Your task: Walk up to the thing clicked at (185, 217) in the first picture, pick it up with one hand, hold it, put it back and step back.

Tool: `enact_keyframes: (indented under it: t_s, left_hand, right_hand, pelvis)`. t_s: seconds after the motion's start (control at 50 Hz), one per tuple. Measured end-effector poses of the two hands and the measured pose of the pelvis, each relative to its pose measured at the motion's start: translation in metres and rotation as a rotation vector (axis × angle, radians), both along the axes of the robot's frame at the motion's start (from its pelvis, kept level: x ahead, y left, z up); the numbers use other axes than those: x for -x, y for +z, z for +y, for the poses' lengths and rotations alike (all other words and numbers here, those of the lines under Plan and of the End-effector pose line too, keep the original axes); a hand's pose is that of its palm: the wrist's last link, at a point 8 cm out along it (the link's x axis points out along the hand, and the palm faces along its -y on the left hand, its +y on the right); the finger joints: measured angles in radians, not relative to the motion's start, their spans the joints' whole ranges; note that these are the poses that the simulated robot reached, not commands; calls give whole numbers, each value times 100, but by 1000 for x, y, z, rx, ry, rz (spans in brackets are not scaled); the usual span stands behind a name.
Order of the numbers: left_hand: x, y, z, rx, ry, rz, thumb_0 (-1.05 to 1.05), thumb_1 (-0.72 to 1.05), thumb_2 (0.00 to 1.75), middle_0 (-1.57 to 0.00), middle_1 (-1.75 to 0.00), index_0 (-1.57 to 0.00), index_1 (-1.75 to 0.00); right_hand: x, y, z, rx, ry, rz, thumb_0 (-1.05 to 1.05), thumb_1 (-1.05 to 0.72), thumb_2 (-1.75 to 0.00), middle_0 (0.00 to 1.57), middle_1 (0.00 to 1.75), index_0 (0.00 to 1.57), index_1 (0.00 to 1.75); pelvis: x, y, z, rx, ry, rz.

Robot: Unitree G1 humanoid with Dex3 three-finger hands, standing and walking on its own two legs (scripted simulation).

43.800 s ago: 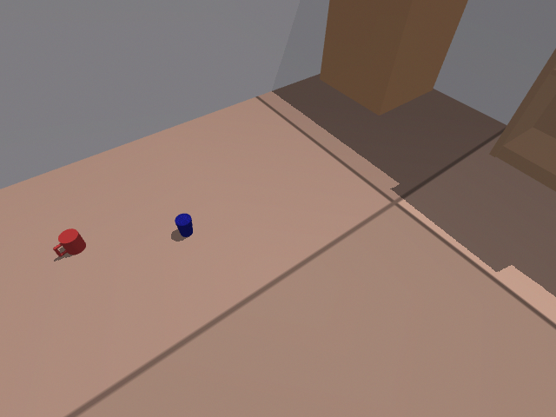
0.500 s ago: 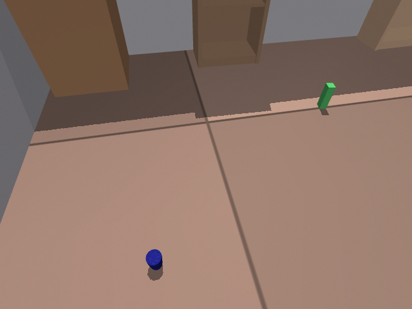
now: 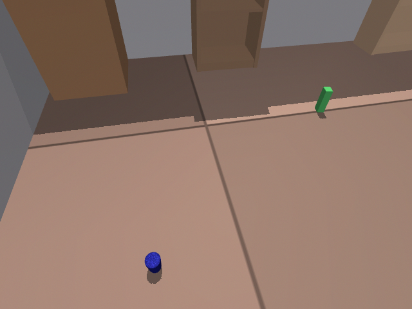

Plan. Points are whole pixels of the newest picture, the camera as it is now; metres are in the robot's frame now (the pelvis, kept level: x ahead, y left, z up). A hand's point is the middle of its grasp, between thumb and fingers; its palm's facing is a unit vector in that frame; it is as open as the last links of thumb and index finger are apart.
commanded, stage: stand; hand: left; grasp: from above
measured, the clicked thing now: (154, 263) +0.44 +0.24 -0.74
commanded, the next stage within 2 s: step back in 0.46 s
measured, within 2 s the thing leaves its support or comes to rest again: neither
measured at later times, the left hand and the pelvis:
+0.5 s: hand out of the picture +0.06 +0.25 -0.16, palm faces +0.01 -0.94 -0.34, open 7.4 cm; pelvis -0.01 +0.00 +0.00, yaw +0 degrees
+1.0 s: hand out of the picture +0.05 +0.33 -0.18, palm faces -0.07 -0.94 -0.34, open 7.4 cm; pelvis -0.08 +0.08 -0.01, yaw -1 degrees
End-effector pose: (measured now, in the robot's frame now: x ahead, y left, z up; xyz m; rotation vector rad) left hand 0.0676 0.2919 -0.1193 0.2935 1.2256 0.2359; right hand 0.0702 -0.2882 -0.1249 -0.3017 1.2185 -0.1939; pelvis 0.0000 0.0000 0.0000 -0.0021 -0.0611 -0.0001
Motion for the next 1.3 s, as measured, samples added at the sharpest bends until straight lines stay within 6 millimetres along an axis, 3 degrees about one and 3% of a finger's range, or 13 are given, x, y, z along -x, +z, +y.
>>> enact_keyframes:
  t_s: [0.3, 0.5, 0.66, 0.76, 0.84, 0.94, 1.08, 1.18, 1.3]
  left_hand:
    - [16, -2, 2, 3, -6, 30, 0, 90, 90, -20, -30, -20, -30]
    - [13, -2, 4, 1, 0, 30, 0, 90, 90, -20, -30, -20, -30]
    - [3, -6, 32, -36, -44, -7, 0, 90, 90, -20, -30, -21, -30]
    - [-15, -19, 59, -34, -84, -73, 0, 90, 90, -20, -30, -21, -30]
    - [-19, -28, 74, -19, -81, -100, 0, 90, 90, -20, -30, -20, -30]
    - [-1, -26, 78, 3, -92, -64, 0, 91, 90, -20, -30, -20, -30]
    - [42, -25, 85, -13, -124, 5, 0, 90, 90, -20, -30, -20, -30]
    - [67, -21, 85, -45, -145, 15, 0, 90, 90, -20, -30, -20, -30]
    - [100, -11, 73, -74, -150, -18, 0, 91, 90, -20, -30, -20, -30]
  right_hand:
    - [19, 0, -4, 3, -9, 35, 1, -90, -90, 21, 30, 20, 30]
    - [20, -2, -5, -2, -18, 49, 1, -90, -90, 21, 30, 20, 30]
    - [23, 2, -9, 50, -24, 25, 1, -90, -90, 21, 30, 20, 30]
    - [46, 4, 2, 109, -22, 42, 1, -90, -90, 20, 30, 20, 30]
    - [71, 8, 24, 129, -14, 79, 1, -90, -90, 20, 30, 20, 30]
    - [92, 17, 47, 119, -23, 87, 1, -90, -90, 21, 30, 20, 30]
    - [98, 9, 61, 95, -49, -11, 1, -90, -90, 21, 30, 20, 30]
    - [110, -3, 59, 63, -56, -65, 1, -90, -90, 21, 30, 20, 30]
    - [134, -18, 40, 29, -77, -96, 1, -90, -90, 21, 30, 20, 30]
  pelvis:
    - [6, 0, 0, 0, -1, 5]
    - [7, -2, 0, 3, 1, 17]
    - [34, -10, 19, -9, -1, 28]
    - [48, -23, 44, 8, 16, 49]
    - [63, -25, 60, 0, 6, 36]
    - [74, -14, 71, 26, -4, 58]
    - [94, -16, 79, 13, -56, 42]
    - [116, -23, 75, -1, -86, 23]
    - [144, -30, 61, 19, -90, -4]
